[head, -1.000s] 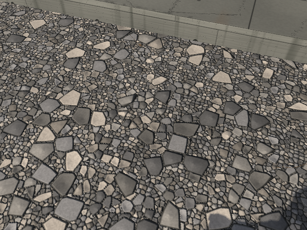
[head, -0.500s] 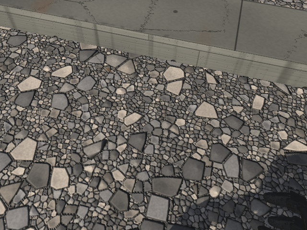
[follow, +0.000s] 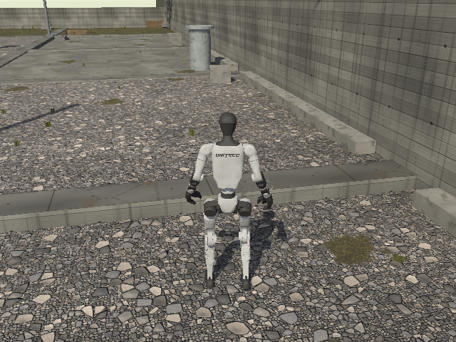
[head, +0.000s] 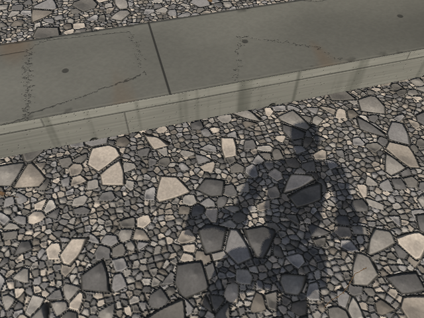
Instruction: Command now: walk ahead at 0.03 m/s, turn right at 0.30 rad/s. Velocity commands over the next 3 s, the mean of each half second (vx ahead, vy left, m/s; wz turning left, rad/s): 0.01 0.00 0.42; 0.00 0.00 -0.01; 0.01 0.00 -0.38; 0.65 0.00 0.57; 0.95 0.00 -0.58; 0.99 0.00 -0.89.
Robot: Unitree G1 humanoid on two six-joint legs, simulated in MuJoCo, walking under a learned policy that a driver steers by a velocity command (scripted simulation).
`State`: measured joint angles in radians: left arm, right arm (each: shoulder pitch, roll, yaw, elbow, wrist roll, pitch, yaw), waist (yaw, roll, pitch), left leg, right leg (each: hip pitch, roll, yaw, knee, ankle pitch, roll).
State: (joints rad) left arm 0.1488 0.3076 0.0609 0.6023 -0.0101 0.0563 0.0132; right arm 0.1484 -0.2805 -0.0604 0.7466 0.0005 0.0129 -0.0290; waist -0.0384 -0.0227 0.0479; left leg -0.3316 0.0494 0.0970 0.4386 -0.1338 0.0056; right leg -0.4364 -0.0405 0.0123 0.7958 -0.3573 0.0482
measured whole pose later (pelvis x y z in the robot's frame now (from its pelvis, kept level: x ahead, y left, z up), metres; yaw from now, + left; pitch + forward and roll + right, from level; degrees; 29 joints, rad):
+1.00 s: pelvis +0.02 +0.03 +0.00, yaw +14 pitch +1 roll +1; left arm 0.22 0.29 0.09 0.74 -0.03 0.05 0.00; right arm 0.07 -0.23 -0.05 0.70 -0.02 0.03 -0.04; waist 0.03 -0.01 0.04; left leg -0.21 0.00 0.16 0.46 -0.28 0.05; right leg -0.43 -0.08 -0.04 0.87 -0.43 0.08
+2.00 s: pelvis +0.29 +0.17 -0.01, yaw +23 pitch +1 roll +0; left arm 0.31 0.30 0.03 0.79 0.03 -0.05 -0.03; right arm 0.24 -0.30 -0.04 0.73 -0.04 -0.02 0.03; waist 0.04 -0.04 0.02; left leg -0.27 -0.08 0.08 0.57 -0.32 0.10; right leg -0.47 -0.13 0.01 1.27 -0.27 -0.02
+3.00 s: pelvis +1.11 +0.37 -0.02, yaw -23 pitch +5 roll +2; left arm -0.24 0.22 0.00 0.38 0.04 0.00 0.01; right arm 0.58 -0.25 -0.04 1.03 -0.07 -0.12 0.00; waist -0.06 -0.03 0.02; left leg 0.14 0.09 0.22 0.16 -0.32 -0.11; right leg -1.29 0.00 -0.02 1.83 -0.64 -0.17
